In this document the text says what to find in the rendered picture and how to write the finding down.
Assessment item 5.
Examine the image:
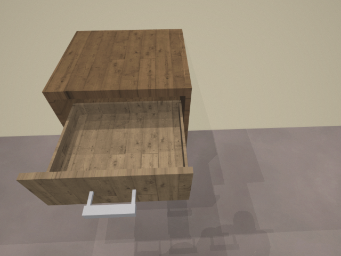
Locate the drawer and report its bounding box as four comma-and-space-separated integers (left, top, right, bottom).
16, 100, 193, 205

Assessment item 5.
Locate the handle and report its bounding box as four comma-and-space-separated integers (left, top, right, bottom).
82, 189, 136, 219

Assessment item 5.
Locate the cabinet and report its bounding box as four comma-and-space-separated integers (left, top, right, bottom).
42, 29, 192, 144

